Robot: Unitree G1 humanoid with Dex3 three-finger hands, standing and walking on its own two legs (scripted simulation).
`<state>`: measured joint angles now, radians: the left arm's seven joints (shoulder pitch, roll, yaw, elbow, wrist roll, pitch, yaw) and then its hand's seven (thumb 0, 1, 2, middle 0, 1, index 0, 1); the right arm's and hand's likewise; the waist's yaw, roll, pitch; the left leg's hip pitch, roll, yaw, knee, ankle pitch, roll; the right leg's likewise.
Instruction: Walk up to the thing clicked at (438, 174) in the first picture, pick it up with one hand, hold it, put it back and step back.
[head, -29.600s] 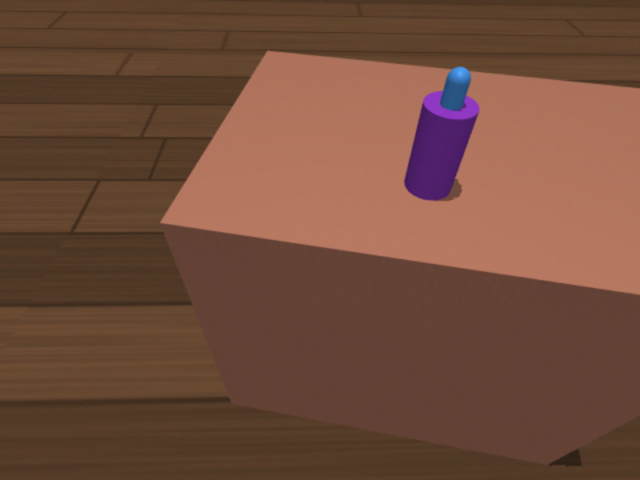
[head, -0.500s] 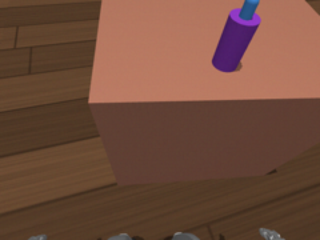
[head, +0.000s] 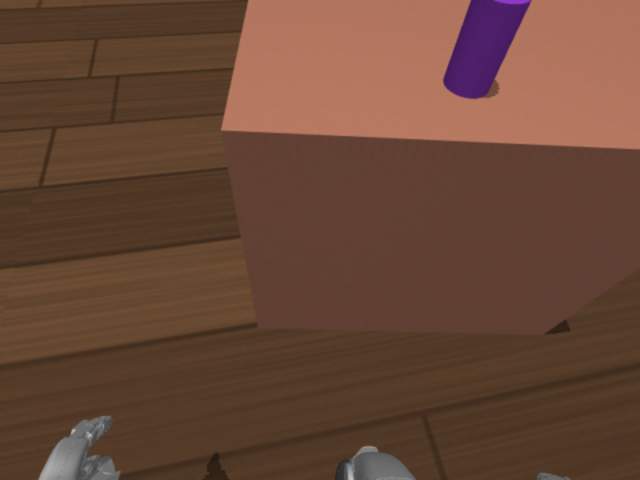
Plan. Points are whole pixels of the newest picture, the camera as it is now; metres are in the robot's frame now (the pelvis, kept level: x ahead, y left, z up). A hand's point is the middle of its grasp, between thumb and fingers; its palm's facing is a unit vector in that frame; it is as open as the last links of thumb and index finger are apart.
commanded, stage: step back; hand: right
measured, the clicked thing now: (490, 25) +0.74 -0.25 +0.15
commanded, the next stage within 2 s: none
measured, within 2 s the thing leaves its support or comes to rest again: neither
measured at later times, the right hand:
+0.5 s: hand out of the picture -0.04 -0.32 -0.14, palm faces +0.02 +0.92 -0.40, open 7.4 cm
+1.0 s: hand out of the picture -0.20 -0.35 -0.14, palm faces -0.03 +0.91 -0.42, open 7.4 cm
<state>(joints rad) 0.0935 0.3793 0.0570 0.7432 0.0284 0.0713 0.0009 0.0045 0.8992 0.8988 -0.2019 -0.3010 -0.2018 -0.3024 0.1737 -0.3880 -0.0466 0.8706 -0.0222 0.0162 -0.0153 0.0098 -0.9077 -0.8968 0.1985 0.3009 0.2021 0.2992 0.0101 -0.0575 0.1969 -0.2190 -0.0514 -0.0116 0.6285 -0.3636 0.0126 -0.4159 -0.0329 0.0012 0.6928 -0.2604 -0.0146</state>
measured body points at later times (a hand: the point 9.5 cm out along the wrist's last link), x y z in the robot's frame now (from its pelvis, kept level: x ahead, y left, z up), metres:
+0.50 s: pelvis -0.15 -0.04 +0.01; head -0.10 -0.06 +0.45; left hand -0.06 +0.27 -0.10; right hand -0.05 -0.37 -0.11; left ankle -0.13 +0.10 -0.65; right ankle -0.15 -0.16 -0.72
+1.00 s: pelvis -0.33 -0.07 +0.00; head -0.27 -0.07 +0.44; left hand -0.24 +0.25 -0.12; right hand -0.20 -0.39 -0.11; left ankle -0.23 +0.07 -0.72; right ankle -0.38 -0.20 -0.72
